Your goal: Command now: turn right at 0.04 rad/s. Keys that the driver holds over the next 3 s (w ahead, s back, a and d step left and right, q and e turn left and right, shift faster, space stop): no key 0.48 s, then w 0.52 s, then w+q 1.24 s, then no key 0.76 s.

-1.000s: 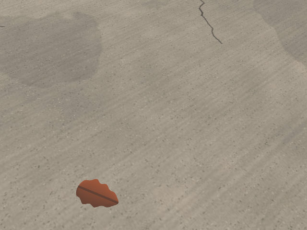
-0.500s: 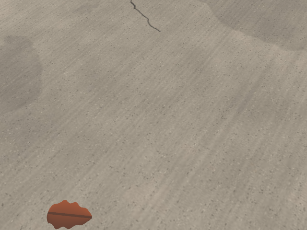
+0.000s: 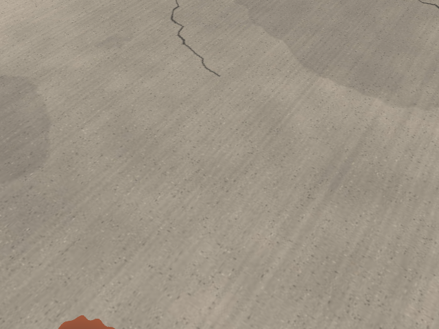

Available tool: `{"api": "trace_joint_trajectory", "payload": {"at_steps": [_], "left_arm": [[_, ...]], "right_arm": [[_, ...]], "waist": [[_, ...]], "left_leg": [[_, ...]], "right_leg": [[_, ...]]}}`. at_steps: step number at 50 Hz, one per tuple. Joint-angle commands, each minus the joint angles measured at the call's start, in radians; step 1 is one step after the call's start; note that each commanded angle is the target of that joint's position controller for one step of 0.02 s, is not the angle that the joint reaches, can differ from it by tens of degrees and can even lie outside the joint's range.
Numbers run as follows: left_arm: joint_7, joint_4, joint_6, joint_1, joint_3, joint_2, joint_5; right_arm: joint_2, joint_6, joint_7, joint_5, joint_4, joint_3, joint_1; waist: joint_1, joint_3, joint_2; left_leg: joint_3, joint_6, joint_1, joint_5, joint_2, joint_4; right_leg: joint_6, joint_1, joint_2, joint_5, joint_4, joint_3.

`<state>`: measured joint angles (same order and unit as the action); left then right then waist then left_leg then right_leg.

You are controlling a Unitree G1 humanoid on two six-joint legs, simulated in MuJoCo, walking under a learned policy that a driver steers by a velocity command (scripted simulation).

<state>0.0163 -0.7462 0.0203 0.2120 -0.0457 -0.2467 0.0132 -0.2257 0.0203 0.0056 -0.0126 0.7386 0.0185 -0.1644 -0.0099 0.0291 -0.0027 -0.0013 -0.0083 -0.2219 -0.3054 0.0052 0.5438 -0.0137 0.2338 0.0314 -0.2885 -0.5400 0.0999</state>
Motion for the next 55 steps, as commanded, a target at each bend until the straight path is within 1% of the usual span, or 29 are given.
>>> {"api": "trace_joint_trajectory", "payload": {"at_steps": [1,13,24,25,26,27,28,29,30,31,32,34,36,37,38,39,40,41,42,43,44,45,46,47,49,50,51,53,55], "left_arm": [[0.008,0.055,-0.014,-0.018,-0.025,-0.096,-0.001],[0.029,-0.009,-0.008,0.008,-0.029,-0.095,-0.004],[0.038,-0.107,-0.007,0.020,-0.032,-0.090,-0.007],[0.039,-0.124,-0.007,0.036,-0.030,-0.079,-0.007],[0.040,-0.135,-0.007,0.038,-0.030,-0.075,-0.012],[0.040,-0.133,-0.012,0.026,-0.031,-0.075,-0.018],[0.037,-0.117,-0.024,-0.004,-0.031,-0.074,-0.021],[0.032,-0.095,-0.042,-0.046,-0.029,-0.078,-0.029],[0.024,-0.081,-0.060,-0.082,-0.031,-0.085,-0.038],[0.016,-0.078,-0.074,-0.088,-0.034,-0.092,-0.043],[0.008,-0.084,-0.084,-0.076,-0.036,-0.095,-0.045],[-0.008,-0.096,-0.103,-0.072,-0.033,-0.085,-0.043],[-0.019,-0.123,-0.113,-0.040,-0.028,-0.062,-0.038],[-0.022,-0.148,-0.114,0.007,-0.031,-0.059,-0.038],[-0.023,-0.180,-0.111,0.070,-0.036,-0.064,-0.039],[-0.019,-0.210,-0.105,0.144,-0.046,-0.079,-0.041],[-0.011,-0.226,-0.103,0.227,-0.057,-0.108,-0.046],[-0.001,-0.228,-0.104,0.323,-0.072,-0.203,-0.036],[-0.020,-0.230,-0.120,0.337,-0.070,-0.238,-0.017],[-0.028,-0.205,-0.135,0.240,-0.053,-0.191,-0.021],[-0.033,-0.185,-0.143,0.172,-0.036,-0.143,-0.022],[-0.038,-0.171,-0.144,0.127,-0.028,-0.132,-0.018],[-0.039,-0.168,-0.141,0.112,-0.021,-0.115,-0.017],[-0.038,-0.173,-0.135,0.124,-0.012,-0.095,-0.013],[-0.029,-0.193,-0.130,0.180,-0.011,-0.099,-0.012],[-0.024,-0.200,-0.127,0.199,-0.011,-0.106,-0.013],[-0.017,-0.202,-0.123,0.203,-0.012,-0.117,-0.010],[-0.006,-0.202,-0.120,0.201,-0.012,-0.127,-0.006],[0.001,-0.210,-0.122,0.222,-0.011,-0.132,-0.007]], "right_arm": [[-0.115,0.014,0.001,0.002,-0.058,0.028,0.018],[-0.109,0.018,-0.001,0.005,0.014,0.023,0.000],[-0.116,0.018,0.004,0.008,0.110,0.020,-0.021],[-0.114,0.016,0.006,0.008,0.126,0.019,-0.038],[-0.130,0.011,0.009,0.014,0.135,0.025,-0.045],[-0.167,0.006,0.014,0.022,0.142,0.037,-0.061],[-0.197,0.004,0.019,0.027,0.151,0.045,-0.095],[-0.222,0.007,0.024,0.030,0.154,0.054,-0.111],[-0.229,0.017,0.028,0.025,0.158,0.059,-0.127],[-0.225,0.028,0.028,0.020,0.159,0.060,-0.132],[-0.214,0.036,0.027,0.024,0.155,0.059,-0.124],[-0.207,0.039,0.024,0.040,0.143,0.060,-0.090],[-0.223,0.033,0.019,0.048,0.142,0.065,-0.068],[-0.227,0.027,0.017,0.053,0.145,0.067,-0.063],[-0.216,0.023,0.014,0.052,0.150,0.064,-0.069],[-0.188,0.023,0.011,0.047,0.153,0.054,-0.076],[-0.135,0.029,0.005,0.036,0.148,0.036,-0.061],[-0.050,0.041,-0.001,0.014,0.114,0.011,-0.043],[-0.092,0.060,0.003,0.045,0.079,0.024,-0.032],[-0.154,0.074,0.001,0.067,0.077,0.037,-0.026],[-0.173,0.082,-0.005,0.069,0.085,0.042,-0.029],[-0.167,0.086,-0.006,0.054,0.098,0.045,-0.035],[-0.170,0.086,-0.009,0.040,0.099,0.050,-0.026],[-0.158,0.082,-0.017,0.036,0.103,0.050,-0.022],[-0.127,0.071,-0.024,0.029,0.102,0.045,-0.003],[-0.118,0.067,-0.024,0.026,0.091,0.043,0.024],[-0.105,0.063,-0.024,0.027,0.078,0.039,0.055],[-0.081,0.061,-0.028,0.032,0.050,0.028,0.127],[-0.069,0.062,-0.035,0.037,0.027,0.019,0.194]], "waist": [[0.009,-0.054,-0.006],[0.005,-0.037,0.008],[0.009,-0.016,0.008],[0.009,-0.036,0.019],[0.015,-0.020,0.042],[0.030,0.010,0.090],[0.046,0.047,0.144],[0.059,0.100,0.174],[0.072,0.137,0.171],[0.073,0.142,0.159],[0.063,0.123,0.134],[0.049,0.083,0.106],[0.024,0.039,0.111],[-0.003,0.022,0.106],[-0.029,0.006,0.095],[-0.060,-0.014,0.076],[-0.102,-0.030,0.013],[-0.120,-0.075,-0.245],[-0.104,-0.060,-0.280],[-0.064,0.035,-0.153],[-0.040,0.077,-0.123],[-0.020,0.072,-0.091],[-0.011,0.075,-0.086],[-0.008,0.064,-0.096],[-0.017,0.050,-0.088],[-0.022,0.053,-0.076],[-0.026,0.059,-0.068],[-0.042,0.072,-0.066],[-0.061,0.087,-0.072]], "left_leg": [[0.076,-0.032,0.016,0.174,-0.071,-0.097],[0.072,-0.034,0.006,0.176,-0.060,-0.125],[0.078,-0.042,0.013,0.163,-0.057,-0.161],[0.078,-0.047,0.023,0.056,-0.051,-0.179],[0.097,-0.064,0.019,-0.123,-0.053,-0.204],[0.165,-0.102,0.018,-0.316,-0.089,-0.249],[0.296,-0.158,0.029,-0.477,-0.182,-0.324],[0.430,-0.217,0.013,-0.544,-0.284,-0.391],[0.511,-0.258,0.012,-0.512,-0.340,-0.429],[0.535,-0.275,0.060,-0.445,-0.366,-0.437],[0.514,-0.269,0.114,-0.382,-0.364,-0.431],[0.379,-0.220,0.133,-0.232,-0.300,-0.419],[0.238,-0.192,0.049,-0.112,-0.222,-0.388],[0.191,-0.182,-0.011,-0.101,-0.197,-0.355],[0.162,-0.172,-0.079,-0.110,-0.177,-0.304],[0.143,-0.154,-0.139,-0.122,-0.153,-0.237],[0.084,-0.109,-0.226,-0.086,-0.106,-0.064],[-0.036,-0.029,-0.385,-0.157,-0.012,0.325],[0.055,-0.036,-0.536,-0.272,0.040,0.542],[0.109,-0.060,-0.626,-0.195,-0.039,0.638],[0.104,-0.078,-0.640,-0.085,-0.078,0.643],[0.092,-0.080,-0.614,-0.002,-0.105,0.615],[0.087,-0.074,-0.588,0.060,-0.126,0.565],[0.071,-0.063,-0.550,0.108,-0.136,0.533],[0.033,-0.033,-0.549,0.177,-0.131,0.484],[0.022,-0.017,-0.558,0.203,-0.128,0.443],[0.016,-0.004,-0.567,0.230,-0.123,0.389],[-0.001,0.006,-0.525,0.316,-0.107,0.251],[-0.025,0.000,-0.470,0.394,-0.086,0.141]], "right_leg": [[0.016,-0.015,-0.052,0.206,0.067,0.050],[0.002,-0.056,-0.056,0.233,0.075,0.045],[-0.010,-0.071,-0.054,0.227,0.100,0.031],[-0.010,-0.076,-0.038,0.146,0.096,0.011],[-0.005,-0.042,-0.008,0.014,0.062,-0.024],[-0.001,0.034,0.024,-0.117,-0.010,-0.069],[0.003,0.136,0.025,-0.172,-0.098,-0.099],[0.012,0.214,-0.011,-0.174,-0.181,-0.102],[0.023,0.287,-0.052,-0.195,-0.270,-0.070],[0.033,0.362,-0.083,-0.231,-0.340,-0.048],[0.043,0.402,-0.108,-0.236,-0.351,-0.041],[0.052,0.331,-0.116,-0.182,-0.224,-0.070],[0.039,0.130,-0.073,-0.066,-0.077,-0.133],[0.030,0.011,-0.043,0.044,0.001,-0.171],[0.021,-0.108,-0.011,0.104,0.039,-0.199],[0.021,-0.212,0.006,0.090,0.055,-0.201],[0.049,-0.322,-0.063,0.034,0.109,-0.095],[0.146,-0.415,-0.307,-0.137,0.262,0.284],[0.281,-0.387,-0.436,-0.353,0.393,0.633],[0.283,-0.334,-0.434,-0.435,0.405,0.587],[0.245,-0.299,-0.383,-0.359,0.407,0.466],[0.213,-0.275,-0.337,-0.230,0.410,0.364],[0.189,-0.258,-0.302,-0.092,0.415,0.273],[0.172,-0.242,-0.269,0.020,0.420,0.196],[0.180,-0.249,-0.240,0.216,0.420,0.104],[0.188,-0.247,-0.235,0.281,0.423,0.077],[0.189,-0.244,-0.233,0.322,0.429,0.042],[0.177,-0.206,-0.214,0.337,0.448,-0.032],[0.168,-0.183,-0.213,0.325,0.476,-0.083]]}}
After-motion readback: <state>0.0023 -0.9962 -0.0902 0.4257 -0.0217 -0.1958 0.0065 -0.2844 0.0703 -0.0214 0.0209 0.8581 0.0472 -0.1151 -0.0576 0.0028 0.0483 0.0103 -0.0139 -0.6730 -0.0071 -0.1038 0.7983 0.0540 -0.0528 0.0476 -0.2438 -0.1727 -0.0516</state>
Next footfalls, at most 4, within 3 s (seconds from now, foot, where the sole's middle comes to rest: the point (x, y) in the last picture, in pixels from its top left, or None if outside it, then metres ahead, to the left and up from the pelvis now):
0.80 right None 0.11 -0.14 -0.77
1.30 left None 0.47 0.08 -0.77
1.78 right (243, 248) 0.79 -0.04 -0.77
2.30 left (135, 226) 0.87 0.33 -0.77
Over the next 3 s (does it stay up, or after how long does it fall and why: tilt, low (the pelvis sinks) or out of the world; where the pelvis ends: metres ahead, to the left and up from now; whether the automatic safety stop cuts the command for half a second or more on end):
stays up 0.95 0.26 0.00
